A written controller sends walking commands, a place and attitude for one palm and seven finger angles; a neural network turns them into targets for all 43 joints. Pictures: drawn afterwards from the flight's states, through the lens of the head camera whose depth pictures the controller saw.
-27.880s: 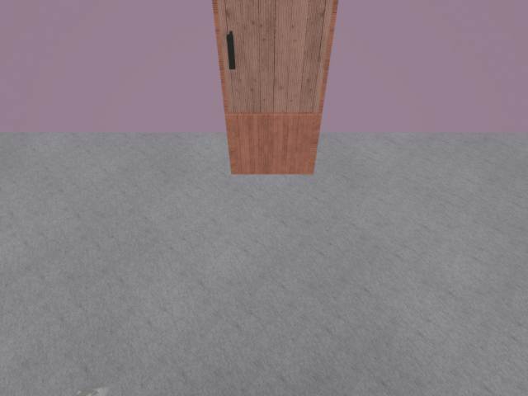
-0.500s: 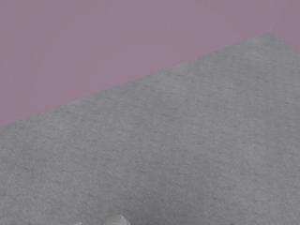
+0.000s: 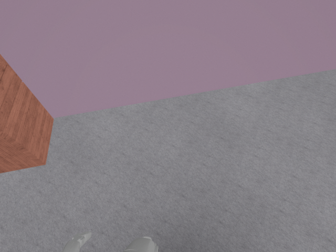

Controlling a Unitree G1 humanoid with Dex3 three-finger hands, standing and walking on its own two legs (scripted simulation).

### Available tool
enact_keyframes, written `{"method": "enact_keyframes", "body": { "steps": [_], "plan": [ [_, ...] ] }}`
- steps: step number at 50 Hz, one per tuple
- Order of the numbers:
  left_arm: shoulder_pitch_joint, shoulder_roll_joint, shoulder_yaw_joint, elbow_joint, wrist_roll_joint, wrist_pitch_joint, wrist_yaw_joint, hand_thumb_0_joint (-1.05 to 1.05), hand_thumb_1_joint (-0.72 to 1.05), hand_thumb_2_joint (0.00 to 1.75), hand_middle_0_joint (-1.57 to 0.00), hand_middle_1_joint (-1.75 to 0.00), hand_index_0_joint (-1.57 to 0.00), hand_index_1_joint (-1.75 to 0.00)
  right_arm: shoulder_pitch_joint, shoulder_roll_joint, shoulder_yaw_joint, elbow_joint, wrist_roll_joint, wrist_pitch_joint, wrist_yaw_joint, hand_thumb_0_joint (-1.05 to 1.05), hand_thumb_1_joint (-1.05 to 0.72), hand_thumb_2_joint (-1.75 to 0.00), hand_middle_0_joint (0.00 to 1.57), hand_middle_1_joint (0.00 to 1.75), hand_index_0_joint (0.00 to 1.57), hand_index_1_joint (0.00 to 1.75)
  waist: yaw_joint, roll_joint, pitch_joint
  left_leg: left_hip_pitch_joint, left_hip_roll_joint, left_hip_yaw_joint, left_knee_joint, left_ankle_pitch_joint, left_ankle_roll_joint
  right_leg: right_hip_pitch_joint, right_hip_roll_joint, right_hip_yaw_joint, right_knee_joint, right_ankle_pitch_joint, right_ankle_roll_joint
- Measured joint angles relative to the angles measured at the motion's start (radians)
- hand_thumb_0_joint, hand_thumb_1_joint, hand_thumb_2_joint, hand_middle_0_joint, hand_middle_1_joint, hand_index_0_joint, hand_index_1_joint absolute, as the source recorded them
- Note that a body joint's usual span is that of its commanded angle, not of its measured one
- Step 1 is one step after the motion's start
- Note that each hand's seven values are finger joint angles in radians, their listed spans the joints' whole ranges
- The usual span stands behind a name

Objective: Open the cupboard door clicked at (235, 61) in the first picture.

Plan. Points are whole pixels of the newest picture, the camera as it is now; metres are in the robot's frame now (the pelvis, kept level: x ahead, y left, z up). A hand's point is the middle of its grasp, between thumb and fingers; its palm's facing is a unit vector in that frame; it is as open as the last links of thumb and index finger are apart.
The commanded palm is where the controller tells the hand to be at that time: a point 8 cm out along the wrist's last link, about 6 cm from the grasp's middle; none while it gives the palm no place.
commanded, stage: turn to face it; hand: left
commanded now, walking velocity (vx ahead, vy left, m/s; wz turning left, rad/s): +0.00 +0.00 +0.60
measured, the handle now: out of the picture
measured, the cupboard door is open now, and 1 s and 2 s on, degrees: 45 45 45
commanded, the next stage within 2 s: take the last steps up to it in 1.58 s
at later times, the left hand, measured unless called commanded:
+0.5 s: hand out of the picture +0.01 +0.24 -0.16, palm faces +0.33 -0.91 -0.26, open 7.4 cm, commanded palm none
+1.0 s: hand out of the picture -0.04 +0.15 -0.16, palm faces +0.59 -0.78 -0.23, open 7.4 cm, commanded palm none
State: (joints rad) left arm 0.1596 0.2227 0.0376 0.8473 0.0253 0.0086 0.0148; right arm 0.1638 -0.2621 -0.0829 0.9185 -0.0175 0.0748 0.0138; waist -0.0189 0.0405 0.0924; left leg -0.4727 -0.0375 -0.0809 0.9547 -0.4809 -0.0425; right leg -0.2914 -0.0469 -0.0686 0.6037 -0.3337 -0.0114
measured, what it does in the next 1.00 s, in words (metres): steps on the spot, turning left: left foot, then right foot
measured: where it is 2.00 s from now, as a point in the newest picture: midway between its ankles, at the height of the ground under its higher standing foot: outside the picture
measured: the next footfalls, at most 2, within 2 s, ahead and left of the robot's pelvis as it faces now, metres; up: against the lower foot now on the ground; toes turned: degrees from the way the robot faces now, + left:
left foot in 0.30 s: +0.03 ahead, +0.12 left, +0.00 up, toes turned +17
right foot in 0.70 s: +0.10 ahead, -0.13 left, +0.00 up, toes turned +24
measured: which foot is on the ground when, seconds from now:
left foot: up 0.00-0.28, down 0.30-0.70, up 0.72-1.00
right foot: down 0.00-0.30, up 0.32-0.68, down 0.70-1.00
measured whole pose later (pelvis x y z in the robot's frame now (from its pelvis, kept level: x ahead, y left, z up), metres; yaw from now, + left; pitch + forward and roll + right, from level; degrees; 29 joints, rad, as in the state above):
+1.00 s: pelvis +0.02 -0.05 +0.01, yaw +38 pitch +0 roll +2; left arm 0.22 0.20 0.03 0.88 0.03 0.01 0.01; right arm 0.14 -0.24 -0.07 0.93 -0.01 0.08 0.03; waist -0.01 -0.04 0.11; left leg -0.37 0.02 0.07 0.80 -0.45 -0.07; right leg -0.21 -0.14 -0.21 0.55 -0.33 0.01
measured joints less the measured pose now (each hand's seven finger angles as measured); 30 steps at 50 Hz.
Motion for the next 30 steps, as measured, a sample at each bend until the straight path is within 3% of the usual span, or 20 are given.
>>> {"method": "enact_keyframes", "body": {
  "steps": [2, 5, 12, 14, 15, 16, 18, 22, 26, 30],
  "plan": [
    [0.017, -0.018, -0.007, 0.006, -0.001, 0.001, 0.004, 0.01, 0.91, 0.90, -0.21, -0.30, -0.20, -0.29, -0.008, -0.005, -0.003, 0.007, 0.000, 0.006, 0.006, 0.01, -0.90, -0.89, 0.20, 0.30, 0.20, 0.30, -0.005, -0.002, 0.006, -0.039, 0.012, 0.040, 0.151, 0.020, -0.013, 0.030, -0.013, -0.023, -0.030, 0.007, -0.002],
    [0.039, -0.032, -0.013, 0.018, 0.000, 0.002, 0.006, 0.01, 0.91, 0.90, -0.21, -0.30, -0.20, -0.29, -0.018, 0.001, 0.000, 0.011, 0.003, 0.011, 0.014, 0.01, -0.90, -0.89, 0.20, 0.30, 0.19, 0.30, -0.011, -0.024, 0.012, -0.033, 0.037, 0.090, 0.155, 0.040, -0.030, 0.068, -0.035, -0.058, -0.075, 0.021, -0.003],
    [0.068, -0.027, -0.008, 0.038, 0.006, -0.001, 0.000, 0.01, 0.91, 0.90, -0.21, -0.30, -0.20, -0.30, -0.057, 0.022, 0.018, 0.006, 0.008, 0.004, 0.020, 0.01, -0.90, -0.89, 0.20, 0.30, 0.19, 0.30, 0.019, -0.076, 0.028, 0.091, 0.055, 0.162, -0.173, 0.039, -0.020, 0.092, -0.081, -0.150, -0.052, -0.010, 0.010],
    [0.081, -0.012, 0.001, 0.045, 0.003, 0.003, -0.003, 0.01, 0.91, 0.90, -0.21, -0.30, -0.20, -0.30, -0.067, 0.026, 0.023, -0.007, 0.007, -0.006, 0.021, 0.01, -0.90, -0.89, 0.20, 0.30, 0.19, 0.30, 0.023, -0.090, 0.026, 0.144, 0.048, 0.179, -0.296, 0.109, -0.007, 0.079, -0.097, -0.174, -0.001, -0.042, 0.022],
    [0.091, -0.005, 0.005, 0.046, -0.001, 0.008, -0.005, 0.01, 0.91, 0.90, -0.21, -0.30, -0.20, -0.30, -0.067, 0.022, 0.026, -0.019, 0.005, -0.015, 0.022, 0.01, -0.90, -0.89, 0.20, 0.30, 0.19, 0.30, 0.024, -0.087, 0.017, 0.170, 0.050, 0.178, -0.360, 0.189, 0.019, 0.057, -0.103, -0.185, 0.049, -0.064, 0.030],
    [0.089, 0.007, 0.011, 0.053, -0.005, 0.018, -0.007, 0.01, 0.91, 0.90, -0.21, -0.30, -0.20, -0.30, -0.071, 0.026, 0.024, -0.026, 0.001, -0.025, 0.020, 0.01, -0.90, -0.89, 0.20, 0.30, 0.19, 0.30, 0.021, -0.097, 0.015, 0.155, 0.040, 0.171, -0.347, 0.209, 0.054, 0.021, -0.109, -0.165, 0.134, -0.127, 0.047],
    [0.071, 0.029, 0.019, 0.065, -0.003, 0.046, -0.002, 0.01, 0.91, 0.90, -0.21, -0.30, -0.20, -0.29, -0.073, 0.033, 0.029, -0.038, -0.001, -0.040, 0.013, 0.01, -0.90, -0.89, 0.20, 0.30, 0.19, 0.30, 0.026, -0.109, 0.020, 0.134, 0.031, 0.156, -0.309, 0.180, 0.082, -0.064, -0.085, -0.080, 0.326, -0.221, 0.067],
    [0.030, 0.048, 0.033, 0.073, -0.003, 0.061, -0.003, 0.01, 0.91, 0.90, -0.21, -0.30, -0.20, -0.29, -0.047, 0.038, 0.039, -0.041, -0.005, -0.045, -0.009, 0.00, -0.90, -0.89, 0.20, 0.30, 0.20, 0.30, 0.028, -0.096, 0.011, 0.149, 0.024, 0.110, -0.368, 0.205, 0.073, -0.179, -0.045, 0.019, 0.510, -0.149, 0.085],
    [0.006, 0.050, 0.035, 0.048, -0.003, 0.052, -0.009, 0.01, 0.91, 0.90, -0.20, -0.30, -0.19, -0.29, -0.021, 0.037, 0.042, -0.025, -0.006, -0.042, -0.010, 0.00, -0.90, -0.89, 0.20, 0.30, 0.20, 0.30, 0.027, -0.072, -0.002, 0.170, 0.020, 0.069, -0.437, 0.251, 0.069, -0.198, -0.035, 0.061, 0.452, -0.090, 0.091],
    [-0.017, 0.046, 0.030, 0.026, -0.005, 0.048, -0.009, 0.01, 0.91, 0.90, -0.20, -0.30, -0.19, -0.29, 0.003, 0.038, 0.036, -0.013, -0.009, -0.035, -0.005, 0.00, -0.90, -0.89, 0.21, 0.30, 0.20, 0.30, 0.012, -0.046, -0.011, 0.163, 0.020, 0.020, -0.450, 0.268, 0.051, -0.149, -0.014, 0.071, 0.295, -0.094, 0.088]
  ]
}}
